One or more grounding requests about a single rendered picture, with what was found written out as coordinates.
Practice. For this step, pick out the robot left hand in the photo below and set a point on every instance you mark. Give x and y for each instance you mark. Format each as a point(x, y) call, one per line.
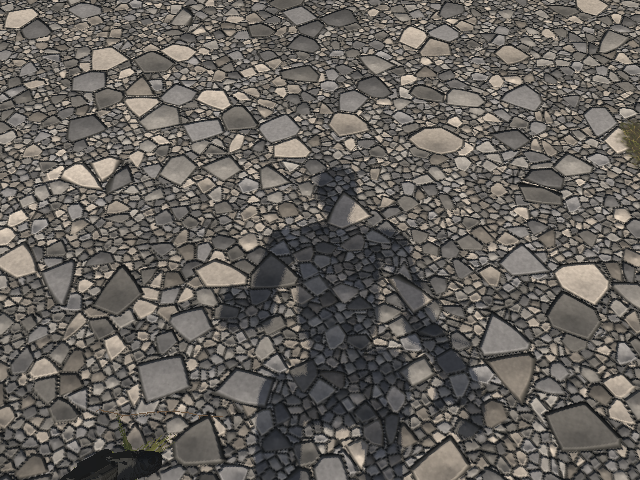
point(126, 465)

